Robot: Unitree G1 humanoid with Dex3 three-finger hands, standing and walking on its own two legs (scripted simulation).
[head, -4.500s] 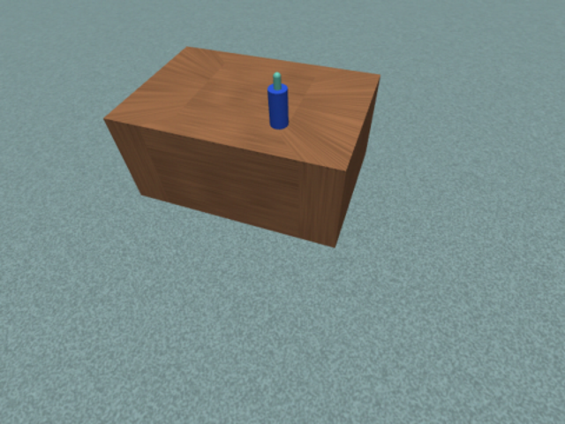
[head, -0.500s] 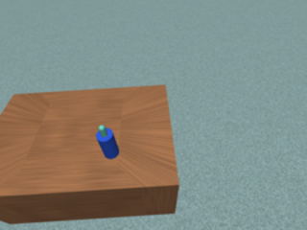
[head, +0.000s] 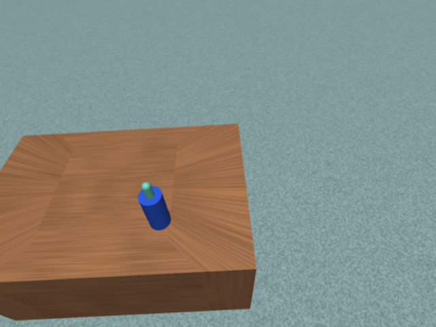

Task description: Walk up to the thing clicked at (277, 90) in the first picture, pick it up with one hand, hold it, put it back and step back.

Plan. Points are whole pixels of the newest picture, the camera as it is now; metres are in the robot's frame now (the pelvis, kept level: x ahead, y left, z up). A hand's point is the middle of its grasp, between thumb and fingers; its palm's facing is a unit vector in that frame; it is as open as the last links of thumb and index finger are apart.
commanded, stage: stand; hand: left
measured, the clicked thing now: (153, 203) +0.53 +0.23 -0.23
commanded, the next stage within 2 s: go down in 1.78 s
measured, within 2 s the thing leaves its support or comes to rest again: neither
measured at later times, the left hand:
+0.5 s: hand out of the picture +0.08 +0.25 -0.15, palm faces +0.00 -0.94 -0.35, open 7.4 cm
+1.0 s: hand out of the picture +0.08 +0.25 -0.15, palm faces +0.00 -0.93 -0.36, open 7.4 cm
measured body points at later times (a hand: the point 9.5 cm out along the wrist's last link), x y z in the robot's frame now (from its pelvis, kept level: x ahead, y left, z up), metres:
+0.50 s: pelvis +0.01 +0.00 +0.00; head +0.01 -0.01 +0.45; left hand +0.08 +0.30 -0.13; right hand +0.08 -0.30 -0.14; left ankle -0.04 +0.13 -0.75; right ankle +0.03 -0.10 -0.75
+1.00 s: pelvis +0.00 -0.01 +0.00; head +0.01 -0.02 +0.45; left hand +0.08 +0.30 -0.13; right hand +0.07 -0.30 -0.14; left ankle -0.04 +0.13 -0.75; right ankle +0.03 -0.10 -0.75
